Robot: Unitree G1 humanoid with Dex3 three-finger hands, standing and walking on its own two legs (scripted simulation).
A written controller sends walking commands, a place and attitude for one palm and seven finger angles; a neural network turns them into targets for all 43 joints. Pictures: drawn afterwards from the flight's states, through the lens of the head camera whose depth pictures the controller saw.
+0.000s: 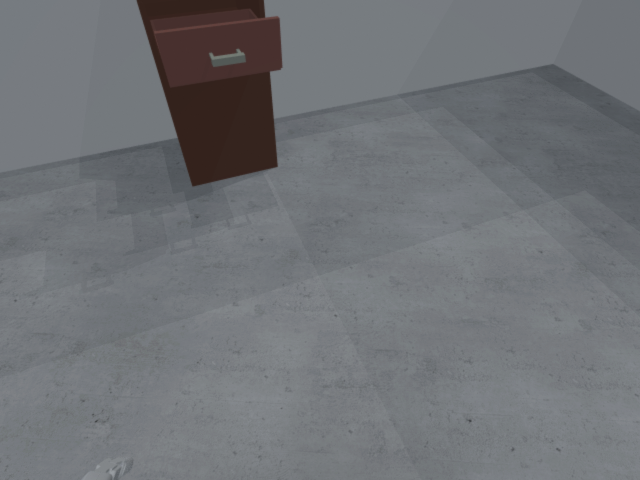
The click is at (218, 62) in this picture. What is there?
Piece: drawer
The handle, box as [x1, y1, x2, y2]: [209, 49, 245, 66]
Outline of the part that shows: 244,54 239,49 236,49 236,53 220,56 214,56 211,53 209,53 213,66 245,61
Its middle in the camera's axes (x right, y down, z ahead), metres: -0.30 -0.58 +1.24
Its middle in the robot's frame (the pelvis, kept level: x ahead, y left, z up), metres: +1.30 +0.36 -0.05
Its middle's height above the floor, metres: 0.72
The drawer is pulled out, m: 0.27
